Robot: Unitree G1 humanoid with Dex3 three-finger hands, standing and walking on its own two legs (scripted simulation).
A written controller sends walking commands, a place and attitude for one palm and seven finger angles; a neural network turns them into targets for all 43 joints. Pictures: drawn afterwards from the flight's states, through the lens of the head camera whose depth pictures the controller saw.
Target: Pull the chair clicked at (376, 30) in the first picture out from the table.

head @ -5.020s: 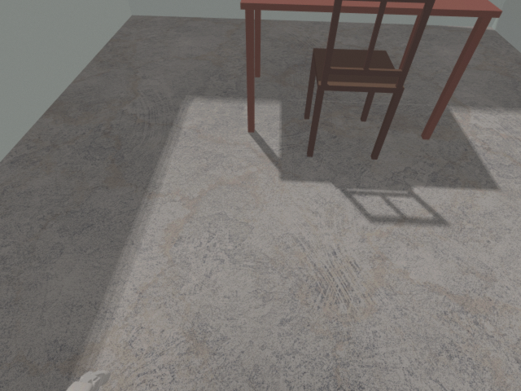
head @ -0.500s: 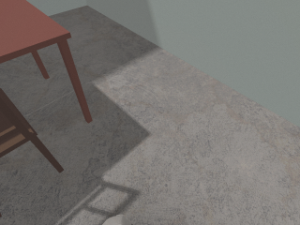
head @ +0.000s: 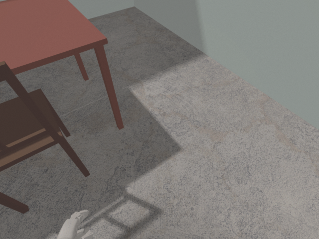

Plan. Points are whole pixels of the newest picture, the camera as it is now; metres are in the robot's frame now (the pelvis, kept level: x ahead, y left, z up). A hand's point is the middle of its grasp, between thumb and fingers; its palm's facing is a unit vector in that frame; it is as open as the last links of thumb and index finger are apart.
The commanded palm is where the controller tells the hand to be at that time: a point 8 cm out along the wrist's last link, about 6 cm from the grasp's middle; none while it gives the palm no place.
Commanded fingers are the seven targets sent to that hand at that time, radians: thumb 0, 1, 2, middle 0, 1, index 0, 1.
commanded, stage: turn to face it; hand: left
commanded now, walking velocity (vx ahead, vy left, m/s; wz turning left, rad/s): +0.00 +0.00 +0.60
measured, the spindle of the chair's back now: out of the picture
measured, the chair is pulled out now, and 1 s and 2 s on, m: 0.00 0.00 0.00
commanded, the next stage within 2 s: take the last steps up to it in 0.94 s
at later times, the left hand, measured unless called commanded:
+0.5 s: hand out of the picture -0.06 +0.22 -0.19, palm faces +0.37 -0.89 -0.26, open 7.4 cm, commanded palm none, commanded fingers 0.00 0.90 0.90 -0.20 -0.30 -0.20 -0.30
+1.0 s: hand out of the picture +0.00 +0.19 -0.14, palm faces +0.50 -0.82 -0.29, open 7.4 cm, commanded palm none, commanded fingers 0.00 0.90 0.90 -0.20 -0.30 -0.20 -0.30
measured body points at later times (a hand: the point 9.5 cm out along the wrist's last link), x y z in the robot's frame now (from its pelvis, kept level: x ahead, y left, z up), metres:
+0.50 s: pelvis +0.00 +0.01 -0.01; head +0.04 +0.05 +0.43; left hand -0.08 +0.27 -0.17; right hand +0.21 -0.20 -0.13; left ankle -0.04 +0.11 -0.73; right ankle +0.00 -0.14 -0.71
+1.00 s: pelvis +0.01 -0.03 +0.00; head +0.04 -0.05 +0.45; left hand -0.03 +0.23 -0.12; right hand +0.18 -0.22 -0.17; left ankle -0.06 +0.09 -0.70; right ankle +0.06 -0.10 -0.73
